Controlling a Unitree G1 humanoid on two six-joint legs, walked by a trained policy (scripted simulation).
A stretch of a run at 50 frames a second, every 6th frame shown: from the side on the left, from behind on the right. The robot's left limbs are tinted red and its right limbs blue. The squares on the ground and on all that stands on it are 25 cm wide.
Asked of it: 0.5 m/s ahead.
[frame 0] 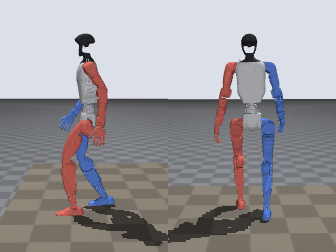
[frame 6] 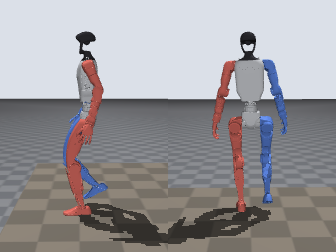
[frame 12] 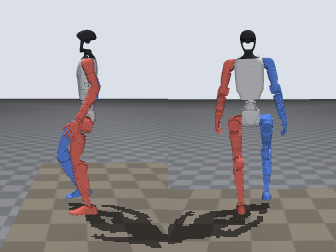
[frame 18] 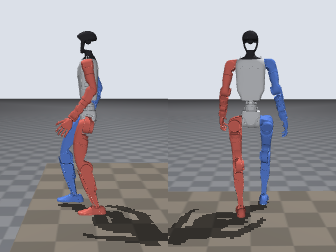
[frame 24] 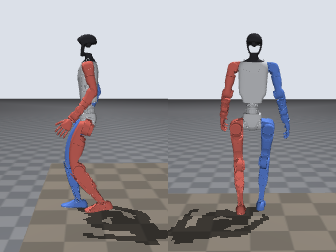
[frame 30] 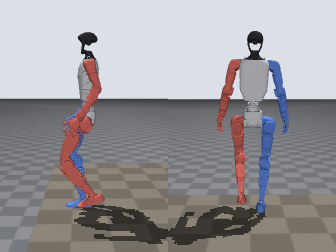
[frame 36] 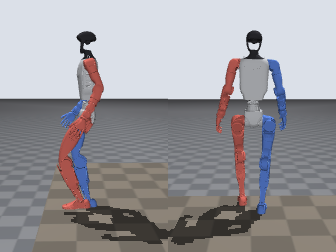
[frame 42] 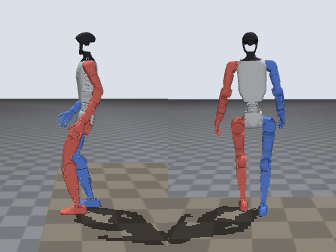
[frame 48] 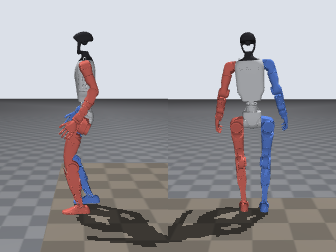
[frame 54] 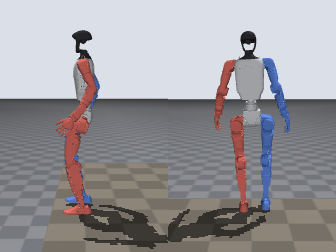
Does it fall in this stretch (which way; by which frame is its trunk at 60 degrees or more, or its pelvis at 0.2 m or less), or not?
no
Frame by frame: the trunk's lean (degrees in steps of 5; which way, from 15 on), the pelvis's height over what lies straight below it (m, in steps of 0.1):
0: 5, 0.8
6: 5, 0.8
12: 5, 0.8
18: 0, 0.8
24: 0, 0.8
30: 0, 0.8
36: 0, 0.8
42: 5, 0.8
48: 5, 0.8
54: 5, 0.8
